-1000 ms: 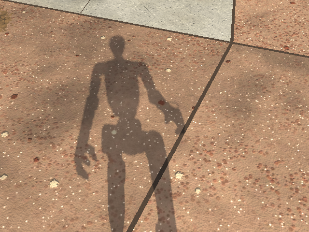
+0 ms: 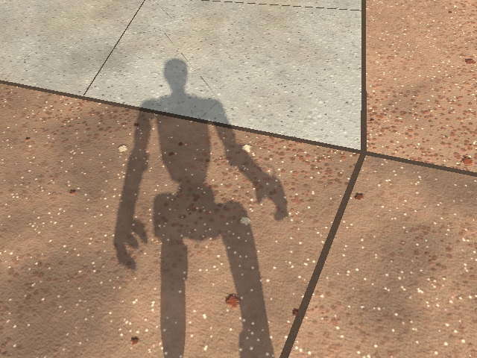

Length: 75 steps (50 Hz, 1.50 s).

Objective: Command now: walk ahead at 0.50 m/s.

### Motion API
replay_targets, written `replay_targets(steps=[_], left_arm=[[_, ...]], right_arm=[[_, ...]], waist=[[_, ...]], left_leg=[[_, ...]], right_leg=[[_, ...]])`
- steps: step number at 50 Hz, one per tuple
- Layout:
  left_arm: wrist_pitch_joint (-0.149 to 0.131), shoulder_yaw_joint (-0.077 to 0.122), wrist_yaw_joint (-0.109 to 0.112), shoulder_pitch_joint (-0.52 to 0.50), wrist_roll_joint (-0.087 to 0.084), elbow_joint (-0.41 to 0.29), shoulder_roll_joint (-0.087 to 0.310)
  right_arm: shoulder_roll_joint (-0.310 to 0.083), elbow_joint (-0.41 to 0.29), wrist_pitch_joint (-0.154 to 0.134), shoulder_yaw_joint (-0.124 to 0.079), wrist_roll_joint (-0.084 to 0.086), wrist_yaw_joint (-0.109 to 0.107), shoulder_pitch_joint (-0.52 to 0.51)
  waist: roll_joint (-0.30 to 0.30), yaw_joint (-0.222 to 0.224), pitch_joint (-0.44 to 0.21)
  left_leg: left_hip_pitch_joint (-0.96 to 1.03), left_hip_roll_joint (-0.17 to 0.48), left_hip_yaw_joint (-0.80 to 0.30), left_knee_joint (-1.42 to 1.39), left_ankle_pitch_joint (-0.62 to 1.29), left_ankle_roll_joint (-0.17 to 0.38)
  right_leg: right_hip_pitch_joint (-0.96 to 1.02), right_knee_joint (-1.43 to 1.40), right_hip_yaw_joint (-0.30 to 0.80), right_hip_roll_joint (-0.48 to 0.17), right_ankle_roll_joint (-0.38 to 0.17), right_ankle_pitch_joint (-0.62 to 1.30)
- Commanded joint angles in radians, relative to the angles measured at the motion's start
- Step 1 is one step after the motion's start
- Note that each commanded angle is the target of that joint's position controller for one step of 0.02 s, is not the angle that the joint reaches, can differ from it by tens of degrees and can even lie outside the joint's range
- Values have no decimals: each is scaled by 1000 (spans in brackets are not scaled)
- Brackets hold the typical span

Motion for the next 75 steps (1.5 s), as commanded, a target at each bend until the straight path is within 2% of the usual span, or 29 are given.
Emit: replay_targets(steps=[1,7,9,11,12,13,14,15,17,21,28,34,37,39,40,41,42,43,45,52,61,64,66,67,68,69,70,72,75], left_arm=[[-12,28,13,-7,-9,-47,160],[16,38,19,80,-18,3,177],[25,45,23,58,-19,1,191],[34,40,23,15,-21,-11,183],[34,25,23,18,-8,-32,153],[12,-14,10,143,-3,-39,21],[-15,1,4,90,-20,-29,90],[-31,19,0,-6,-47,-62,156],[-32,25,13,-97,-35,-80,151],[15,27,20,-57,-22,-72,86],[13,20,8,-293,-11,-144,71],[2,9,-23,-433,-23,-199,83],[-7,27,-32,-341,-23,-187,132],[-8,73,-21,-19,-10,-93,227],[-1,98,-17,106,0,-65,331],[1,73,-20,116,-10,-63,264],[-3,54,-20,33,-16,-76,209],[-5,43,-18,-53,-12,-100,174],[-11,24,-23,-155,8,-112,115],[-15,31,5,-68,1,-66,159],[13,36,18,74,-17,-2,176],[28,47,23,48,-20,-1,198],[37,39,24,11,-20,-14,180],[37,22,25,28,0,-37,145],[13,-16,11,152,-2,-36,7],[-12,8,5,73,-24,-33,114],[-27,21,2,-25,-48,-67,160],[-27,28,15,-98,-32,-79,153],[10,29,19,-51,-25,-68,97]], right_arm=[[-25,-62,-11,2,3,10,-81],[-36,-121,-25,15,13,44,-214],[-66,-118,-30,5,15,51,-167],[-133,-51,-32,-31,9,45,62],[-202,-6,-31,-54,-4,35,253],[-281,21,-24,-71,-5,35,343],[-191,18,-22,-42,2,35,336],[-148,4,-25,-27,5,32,247],[-90,-24,-29,-9,-11,35,108],[-82,-3,-40,-4,-14,34,106],[-123,32,-30,-10,-2,3,203],[-139,81,-8,-19,10,-2,292],[-161,78,7,-29,13,-7,256],[-115,57,15,-9,4,-8,240],[-5,41,-2,25,-7,1,355],[-25,50,-29,24,2,7,330],[-108,25,-45,1,31,13,239],[-117,7,-52,1,38,10,171],[-102,9,-35,-11,18,-3,149],[-54,-30,0,-11,-3,-4,44],[-34,-114,-19,14,13,40,-209],[-76,-114,-27,2,15,51,-153],[-150,-36,-28,-38,7,43,105],[-226,2,-26,-59,-6,33,289],[-271,25,-21,-65,0,39,331],[-177,16,-23,-36,7,39,317],[-141,1,-27,-25,7,35,231],[-96,-24,-32,-10,-13,36,101],[-70,-10,-39,0,-17,38,91]], waist=[[-94,-9,56],[-97,20,98],[-120,-20,66],[-123,-142,-75],[-46,-205,-219],[210,-149,-359],[180,-175,-383],[138,-164,-233],[11,-106,-74],[39,-36,-19],[21,-89,48],[26,-124,91],[55,-53,36],[-7,81,-176],[-245,51,-323],[-292,62,-385],[-230,54,-245],[-164,31,-149],[-125,-36,-44],[-92,-49,26],[-95,25,100],[-124,-29,59],[-117,-157,-99],[3,-206,-252],[269,-130,-370],[165,-170,-339],[126,-158,-201],[10,-99,-65],[41,-39,-34]], left_leg=[[33,-24,32,-155,142,-7],[-2,-56,39,-299,46,26],[90,-84,57,-322,-30,53],[426,-148,110,-344,-30,100],[747,-7,-48,-303,-10,159],[1114,234,-531,-395,-204,327],[1123,245,-681,-510,-289,316],[1003,211,-530,-521,-274,264],[705,139,-309,-575,-105,223],[517,88,-165,-677,-30,224],[551,44,-27,-721,22,185],[714,109,-21,-654,31,170],[763,123,-13,-529,279,138],[590,23,70,-122,331,81],[178,-142,108,287,-83,4],[26,-192,-37,450,-553,6],[-75,-128,-68,525,-513,29],[-77,-72,-39,497,-420,43],[33,0,-30,369,-288,43],[-11,17,-13,57,-20,-8],[1,-52,37,-286,74,13],[118,-90,61,-321,-38,54],[492,-141,102,-333,-25,104],[814,49,-119,-302,-14,168],[1116,253,-605,-437,-232,325],[1091,226,-654,-511,-345,285],[968,199,-508,-527,-308,243],[688,139,-317,-581,-115,219],[543,92,-198,-659,-51,217]], right_leg=[[-49,-129,118,-242,-123,188],[151,-45,125,-320,-116,252],[187,23,122,-333,-96,413],[138,281,67,-270,-56,691],[-63,569,28,-214,-22,485],[-483,957,26,-21,51,-115],[-605,1093,175,-25,37,-390],[-685,1128,173,-83,18,-335],[-624,1020,128,-172,15,-180],[-513,868,124,-222,31,-91],[-571,467,82,-189,69,252],[-576,306,71,-154,39,204],[-418,269,35,-108,-4,101],[54,291,88,-147,-74,124],[449,234,535,-402,-234,-23],[497,72,802,-457,-264,-137],[390,63,674,-424,-209,-184],[243,48,539,-388,-175,-132],[-10,-18,366,-316,-142,-2],[-62,-119,198,-280,-151,182],[121,-68,121,-309,-119,214],[183,31,119,-333,-91,439],[107,325,56,-258,-46,672],[-116,648,12,-193,-10,375],[-507,977,56,2,48,-338],[-617,1090,189,-41,28,-408],[-684,1102,169,-91,11,-324],[-608,1003,132,-176,12,-170],[-502,896,134,-218,21,-113]])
